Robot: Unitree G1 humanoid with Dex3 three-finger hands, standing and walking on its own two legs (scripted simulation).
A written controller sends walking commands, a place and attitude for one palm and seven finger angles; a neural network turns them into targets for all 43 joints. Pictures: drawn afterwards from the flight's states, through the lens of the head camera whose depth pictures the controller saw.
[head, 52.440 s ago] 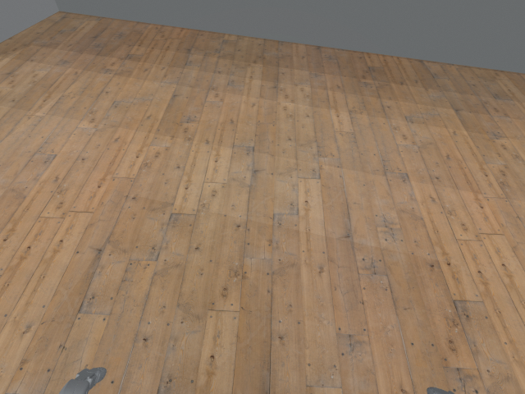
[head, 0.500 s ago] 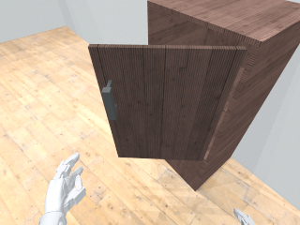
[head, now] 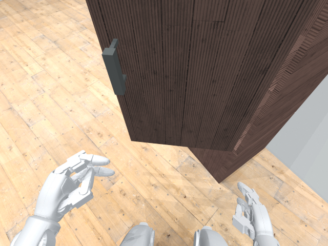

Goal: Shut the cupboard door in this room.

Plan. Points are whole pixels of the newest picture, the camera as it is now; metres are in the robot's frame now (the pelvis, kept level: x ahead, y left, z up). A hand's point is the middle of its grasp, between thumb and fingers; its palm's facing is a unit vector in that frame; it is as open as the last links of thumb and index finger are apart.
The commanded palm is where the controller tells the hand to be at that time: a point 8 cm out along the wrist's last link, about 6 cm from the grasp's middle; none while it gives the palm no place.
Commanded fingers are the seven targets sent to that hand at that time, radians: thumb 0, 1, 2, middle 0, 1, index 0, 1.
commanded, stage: raise the hand and make a fist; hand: left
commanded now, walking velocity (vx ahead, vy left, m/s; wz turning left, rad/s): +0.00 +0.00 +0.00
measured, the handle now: (117, 67) +0.49 +0.16 +0.15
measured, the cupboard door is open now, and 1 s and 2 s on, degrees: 48 48 48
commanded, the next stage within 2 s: bring the fist close to the handle in 1.22 s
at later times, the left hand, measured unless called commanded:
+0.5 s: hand (57, 178) +0.22 +0.21 +0.12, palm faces +0.01 -1.00 -0.06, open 3.1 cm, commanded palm +0.19 +0.26 +0.12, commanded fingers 0.00 0.90 0.90 -1.30 -1.50 -1.30 -1.50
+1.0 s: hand (61, 156) +0.26 +0.22 +0.14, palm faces -0.03 -1.00 -0.04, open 3.1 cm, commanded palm +0.23 +0.27 +0.15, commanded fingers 0.00 0.90 0.90 -1.30 -1.50 -1.30 -1.50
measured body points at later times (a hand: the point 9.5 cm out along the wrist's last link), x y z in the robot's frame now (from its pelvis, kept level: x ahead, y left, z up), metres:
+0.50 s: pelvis +0.01 +0.03 +0.04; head +0.03 +0.03 +0.49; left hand +0.21 +0.27 +0.13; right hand +0.19 -0.21 -0.02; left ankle +0.01 +0.12 -0.65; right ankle +0.03 -0.10 -0.65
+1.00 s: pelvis +0.03 +0.03 +0.06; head +0.04 +0.02 +0.51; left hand +0.25 +0.27 +0.14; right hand +0.19 -0.20 -0.02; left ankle +0.01 +0.12 -0.65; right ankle +0.03 -0.10 -0.65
